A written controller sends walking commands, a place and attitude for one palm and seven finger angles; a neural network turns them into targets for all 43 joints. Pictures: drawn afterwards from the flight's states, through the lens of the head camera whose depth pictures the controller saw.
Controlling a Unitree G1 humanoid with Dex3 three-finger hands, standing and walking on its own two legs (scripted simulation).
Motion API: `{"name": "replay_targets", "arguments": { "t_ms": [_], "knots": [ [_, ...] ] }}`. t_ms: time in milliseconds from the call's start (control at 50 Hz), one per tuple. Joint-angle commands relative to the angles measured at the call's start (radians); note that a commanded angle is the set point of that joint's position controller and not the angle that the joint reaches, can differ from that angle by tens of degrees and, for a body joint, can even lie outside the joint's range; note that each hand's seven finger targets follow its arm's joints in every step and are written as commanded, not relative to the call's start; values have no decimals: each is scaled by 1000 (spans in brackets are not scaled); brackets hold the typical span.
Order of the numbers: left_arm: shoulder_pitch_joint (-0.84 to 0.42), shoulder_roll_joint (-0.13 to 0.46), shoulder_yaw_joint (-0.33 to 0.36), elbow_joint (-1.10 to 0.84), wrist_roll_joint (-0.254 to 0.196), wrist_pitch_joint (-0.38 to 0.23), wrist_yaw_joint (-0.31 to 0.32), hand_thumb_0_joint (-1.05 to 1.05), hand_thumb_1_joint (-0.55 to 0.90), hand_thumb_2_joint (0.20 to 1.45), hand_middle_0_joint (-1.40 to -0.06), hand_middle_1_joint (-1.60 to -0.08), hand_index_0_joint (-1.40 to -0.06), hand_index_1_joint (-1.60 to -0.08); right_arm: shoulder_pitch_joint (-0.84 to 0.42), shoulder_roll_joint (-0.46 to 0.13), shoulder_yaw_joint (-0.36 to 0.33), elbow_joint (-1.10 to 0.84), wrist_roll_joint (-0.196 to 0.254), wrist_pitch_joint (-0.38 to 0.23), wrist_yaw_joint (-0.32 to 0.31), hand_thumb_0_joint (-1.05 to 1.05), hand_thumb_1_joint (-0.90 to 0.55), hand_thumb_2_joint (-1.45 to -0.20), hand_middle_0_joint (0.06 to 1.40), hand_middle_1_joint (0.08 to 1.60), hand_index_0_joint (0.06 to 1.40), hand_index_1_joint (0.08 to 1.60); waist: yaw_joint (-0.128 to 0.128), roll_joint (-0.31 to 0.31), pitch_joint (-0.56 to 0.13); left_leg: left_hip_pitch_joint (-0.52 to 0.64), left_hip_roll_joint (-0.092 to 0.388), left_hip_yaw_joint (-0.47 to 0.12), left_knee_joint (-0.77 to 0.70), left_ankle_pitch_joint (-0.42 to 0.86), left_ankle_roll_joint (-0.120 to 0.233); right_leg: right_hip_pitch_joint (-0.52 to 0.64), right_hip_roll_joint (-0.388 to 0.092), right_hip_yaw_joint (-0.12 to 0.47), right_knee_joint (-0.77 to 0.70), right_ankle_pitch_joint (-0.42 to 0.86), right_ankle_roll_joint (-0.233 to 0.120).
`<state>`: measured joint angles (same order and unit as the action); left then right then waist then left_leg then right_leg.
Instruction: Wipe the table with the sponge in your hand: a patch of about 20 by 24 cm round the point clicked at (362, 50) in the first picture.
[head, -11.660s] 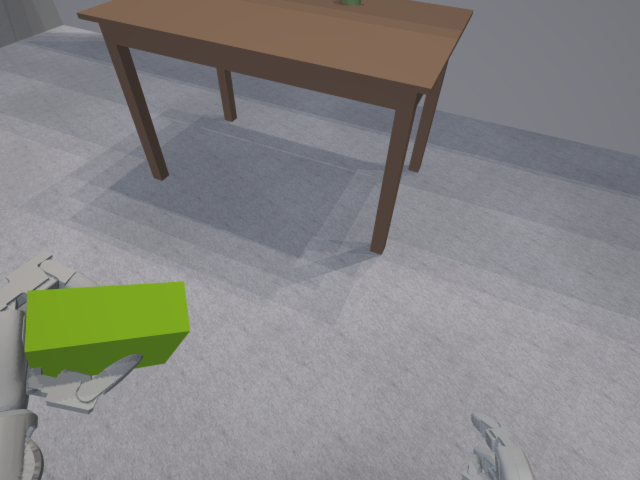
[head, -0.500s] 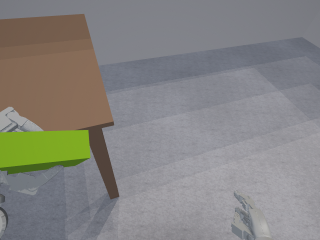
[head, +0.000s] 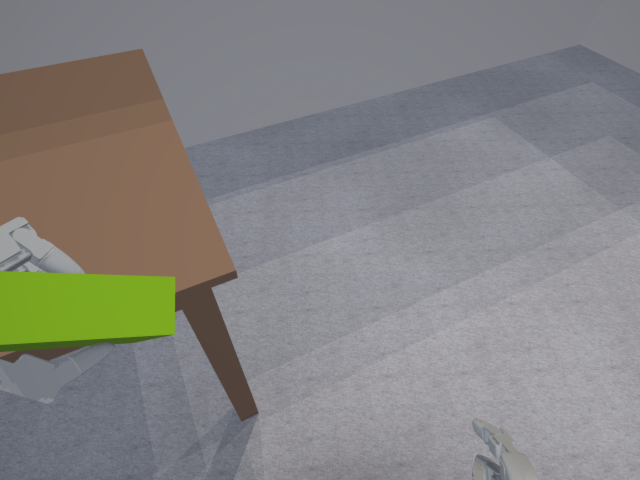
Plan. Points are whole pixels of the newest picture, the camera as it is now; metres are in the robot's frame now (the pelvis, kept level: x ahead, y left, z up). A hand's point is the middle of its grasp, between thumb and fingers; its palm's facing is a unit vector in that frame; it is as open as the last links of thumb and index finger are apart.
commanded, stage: shuffle to correct the standing spot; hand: left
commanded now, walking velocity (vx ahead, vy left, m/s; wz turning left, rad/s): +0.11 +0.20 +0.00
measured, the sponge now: (105, 314) +0.24 +0.20 +0.17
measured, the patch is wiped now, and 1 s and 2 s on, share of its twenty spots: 0.00 0.00 0.00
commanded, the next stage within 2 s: come to a stop and stand still in 0.76 s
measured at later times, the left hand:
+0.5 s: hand out of the picture +0.24 +0.36 +0.19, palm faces +0.42 -0.80 -0.43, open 9.3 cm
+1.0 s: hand out of the picture +0.28 +0.45 +0.20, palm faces +0.36 -0.82 -0.44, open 9.3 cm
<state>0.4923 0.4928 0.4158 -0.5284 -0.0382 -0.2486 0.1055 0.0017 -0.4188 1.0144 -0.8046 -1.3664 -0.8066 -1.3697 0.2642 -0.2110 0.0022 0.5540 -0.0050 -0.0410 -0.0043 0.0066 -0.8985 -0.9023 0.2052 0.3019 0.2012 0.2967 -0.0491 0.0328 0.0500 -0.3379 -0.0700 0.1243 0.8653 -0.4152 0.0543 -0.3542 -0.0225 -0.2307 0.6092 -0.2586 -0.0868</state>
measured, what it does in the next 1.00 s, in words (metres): steps to the left: left foot, then right foot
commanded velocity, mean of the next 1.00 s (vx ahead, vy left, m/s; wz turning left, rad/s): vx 0.10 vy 0.08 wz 0.00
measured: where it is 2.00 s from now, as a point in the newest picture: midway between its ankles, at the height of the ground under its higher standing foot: outside the picture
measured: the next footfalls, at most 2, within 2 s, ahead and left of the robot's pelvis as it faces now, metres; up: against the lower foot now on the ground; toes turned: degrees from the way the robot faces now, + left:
left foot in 0.30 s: +0.12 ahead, +0.30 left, +0.00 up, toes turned -5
right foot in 0.48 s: +0.08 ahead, +0.02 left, +0.00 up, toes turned -8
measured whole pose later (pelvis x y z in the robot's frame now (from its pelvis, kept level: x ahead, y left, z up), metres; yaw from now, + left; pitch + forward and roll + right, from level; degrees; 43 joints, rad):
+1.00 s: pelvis +0.06 +0.21 +0.02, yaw -2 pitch +1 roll -1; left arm 0.48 0.42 0.37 -0.51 -0.02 -0.19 0.13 0.00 -0.42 1.02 -0.81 -1.37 -0.81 -1.37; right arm 0.24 -0.16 0.04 0.61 0.00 -0.13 -0.05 0.01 -0.90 -0.90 0.21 0.30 0.20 0.30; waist 0.00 -0.01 -0.02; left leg -0.27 0.02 0.07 0.48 -0.22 0.03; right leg -0.36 0.01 -0.10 0.65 -0.32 0.02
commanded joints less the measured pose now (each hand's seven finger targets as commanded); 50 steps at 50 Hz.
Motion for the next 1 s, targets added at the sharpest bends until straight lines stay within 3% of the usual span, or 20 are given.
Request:
{"name": "replay_targets", "arguments": {
  "t_ms": [0,40,80,140,200,240,280,300,340,420,460,480,540,600,640,680,720,760,840,980],
  "knots": [
    [-54,79,145,-148,-22,-52,30,0,100,1300,-1200,-1600,-1200,-1600,-92,-144,-77,-125,-8,-36,26,0,-900,-900,200,300,200,300,54,-184,-161,-452,144,-313,619,-12,-78,247,-479,761,-292,38,-164],
    [-160,78,95,-219,4,-58,26,0,100,1300,-1200,-1600,-1200,-1600,-133,-130,-57,-104,2,-32,28,0,-900,-900,200,300,200,300,47,-72,-102,-353,196,-263,552,83,-88,37,-402,559,-337,-69,-107],
    [-191,77,55,-214,11,-47,34,0,100,1300,-1200,-1600,-1200,-1600,-134,-117,-40,-82,-3,-47,9,0,-900,-900,200,300,200,300,42,-102,-80,-222,195,-173,364,155,-84,-92,-326,384,-370,-183,-56],
    [-204,119,71,-242,13,-31,48,0,100,1300,-1200,-1600,-1200,-1600,-151,-91,-29,-85,-10,-83,-31,0,-900,-900,200,300,200,300,67,-177,-68,9,155,-30,-8,133,-63,-163,-274,292,-369,-362,-23],
    [-201,117,90,-259,18,-22,60,0,100,1300,-1200,-1600,-1200,-1600,-122,-68,-32,-91,-11,-105,-47,0,-900,-900,200,300,200,300,71,-115,-120,150,61,72,-263,119,-69,-66,-230,273,-282,-391,1],
    [-203,95,81,-233,10,-26,54,0,100,1300,-1200,-1600,-1200,-1600,-82,-80,-38,-101,4,-108,-53,0,-900,-900,200,300,200,300,48,-17,-122,166,81,5,-399,60,-52,-25,-167,215,-69,-323,48],
    [-225,81,100,-217,12,-41,54,0,100,1300,-1200,-1600,-1200,-1600,-87,-136,-61,-132,23,-119,-49,0,-900,-900,200,300,200,300,60,236,-103,102,303,-318,-546,216,53,-81,14,78,313,-217,121],
    [-187,107,115,-156,7,-51,47,0,100,1300,-1200,-1600,-1200,-1600,-82,-137,-74,-121,21,-128,-44,0,-900,-900,200,300,200,300,44,279,-123,24,352,-403,-593,125,107,-86,18,128,441,-358,112],
    [-144,55,91,-153,12,-57,39,0,100,1300,-1200,-1600,-1200,-1600,-87,-125,-78,-109,14,-141,-31,0,-900,-900,200,300,200,300,48,281,-122,31,318,-328,-525,151,136,-104,-17,160,408,-276,101],
    [-94,35,52,-176,13,-25,44,0,100,1300,-1200,-1600,-1200,-1600,-113,-121,-41,-105,17,-141,-14,0,-900,-900,200,300,200,300,72,129,-137,-128,205,-130,-335,82,23,232,-25,149,-127,-49,90],
    [-146,108,91,-159,21,-19,57,0,100,1300,-1200,-1600,-1200,-1600,-121,-97,-31,-109,2,-127,-9,0,-900,-900,200,300,200,300,71,-254,-94,-371,69,-63,107,-78,-61,292,-404,720,-351,-44,-84],
    [-166,61,56,-124,7,-9,55,0,100,1300,-1200,-1600,-1200,-1600,-108,-125,-51,-83,8,-128,-6,0,-900,-900,200,300,200,300,72,-276,-85,-359,110,-159,248,-26,-79,224,-434,738,-371,-70,-121],
    [-199,87,82,-149,19,-25,56,0,100,1300,-1200,-1600,-1200,-1600,-118,-107,-37,-55,7,-116,-11,0,-900,-900,200,300,200,300,55,-224,-80,-261,188,-203,157,26,-73,158,-363,468,-263,127,-90],
    [-209,77,77,-165,25,-30,63,0,100,1300,-1200,-1600,-1200,-1600,-128,-78,-35,-53,2,-109,-28,0,-900,-900,200,300,200,300,59,-194,-121,67,113,-50,-230,115,-56,26,-249,306,-212,-47,-16],
    [-258,58,37,-227,22,-36,56,0,100,1300,-1200,-1600,-1200,-1600,-104,-91,-49,-64,7,-122,-43,0,-900,-900,200,300,200,300,39,38,-141,228,75,-15,-379,121,-61,-51,-151,237,-32,-222,25],
    [-295,60,49,-262,27,-48,57,0,100,1300,-1200,-1600,-1200,-1600,-83,-141,-73,-85,14,-139,-42,0,-900,-900,200,300,200,300,42,378,-147,260,361,-511,-608,136,96,-232,46,130,431,-381,105],
    [-223,84,72,-216,20,-48,49,0,100,1300,-1200,-1600,-1200,-1600,-97,-106,-72,-78,9,-151,-38,0,-900,-900,200,300,200,300,40,244,-170,248,408,-659,-635,75,168,-298,3,242,634,-305,89],
    [-137,56,64,-238,27,-44,48,0,100,1300,-1200,-1600,-1200,-1600,-101,-114,-75,-63,14,-154,-31,0,-900,-900,200,300,200,300,47,76,-185,268,381,-486,-563,242,178,-322,-38,239,608,-195,93],
    [-80,45,56,-242,18,-21,46,0,100,1300,-1200,-1600,-1200,-1600,-104,-114,-50,-62,8,-147,-34,0,-900,-900,200,300,200,300,51,157,-180,169,334,-318,-571,351,126,-185,-16,179,366,-127,96],
    [-140,78,68,-119,10,28,64,0,100,1300,-1200,-1600,-1200,-1600,-122,-99,-12,-74,4,-130,-71,0,-900,-900,200,300,200,300,56,100,-174,26,271,-189,-495,319,-11,242,23,173,-216,83,94]
  ]
}}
